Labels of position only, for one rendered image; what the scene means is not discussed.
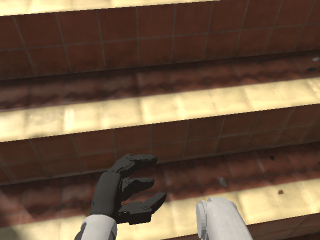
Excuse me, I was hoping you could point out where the right robot thigh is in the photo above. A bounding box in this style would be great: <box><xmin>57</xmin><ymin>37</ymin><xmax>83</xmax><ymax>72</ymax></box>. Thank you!
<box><xmin>196</xmin><ymin>197</ymin><xmax>253</xmax><ymax>240</ymax></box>

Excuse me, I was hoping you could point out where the robot left hand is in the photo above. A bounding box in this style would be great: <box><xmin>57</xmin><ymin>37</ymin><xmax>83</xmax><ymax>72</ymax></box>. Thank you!
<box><xmin>89</xmin><ymin>153</ymin><xmax>167</xmax><ymax>225</ymax></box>

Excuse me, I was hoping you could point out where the robot left forearm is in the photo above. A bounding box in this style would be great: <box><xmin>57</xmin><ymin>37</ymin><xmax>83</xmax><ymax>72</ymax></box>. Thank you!
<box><xmin>74</xmin><ymin>214</ymin><xmax>118</xmax><ymax>240</ymax></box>

